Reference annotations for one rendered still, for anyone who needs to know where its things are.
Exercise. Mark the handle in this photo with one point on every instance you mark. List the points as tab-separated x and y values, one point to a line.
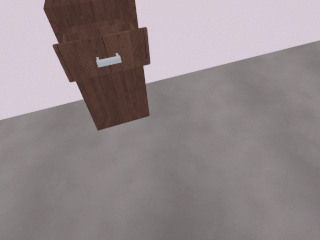
108	61

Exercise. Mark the cabinet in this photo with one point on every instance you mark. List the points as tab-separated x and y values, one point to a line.
115	98

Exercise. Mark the drawer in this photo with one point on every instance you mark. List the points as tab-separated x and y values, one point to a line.
79	50

